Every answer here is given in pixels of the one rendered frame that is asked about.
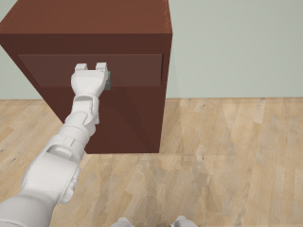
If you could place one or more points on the handle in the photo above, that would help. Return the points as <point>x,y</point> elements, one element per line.
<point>108,83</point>

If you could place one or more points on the drawer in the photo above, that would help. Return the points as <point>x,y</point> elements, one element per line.
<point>56,70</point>

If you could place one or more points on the left robot hand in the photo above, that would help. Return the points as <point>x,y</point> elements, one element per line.
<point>89,81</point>

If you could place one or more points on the cabinet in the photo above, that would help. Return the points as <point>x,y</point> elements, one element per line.
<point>130,118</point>

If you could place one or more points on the left robot forearm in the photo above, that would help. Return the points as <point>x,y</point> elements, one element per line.
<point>72,138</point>

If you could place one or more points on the robot shin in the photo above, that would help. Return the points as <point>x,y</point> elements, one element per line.
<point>123,219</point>
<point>180,217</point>

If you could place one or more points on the left robot upper arm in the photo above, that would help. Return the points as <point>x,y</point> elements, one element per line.
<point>52,181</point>

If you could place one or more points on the left robot shin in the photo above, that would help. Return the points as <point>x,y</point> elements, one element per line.
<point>123,219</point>

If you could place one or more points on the right robot shin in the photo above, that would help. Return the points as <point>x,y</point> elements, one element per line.
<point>180,217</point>

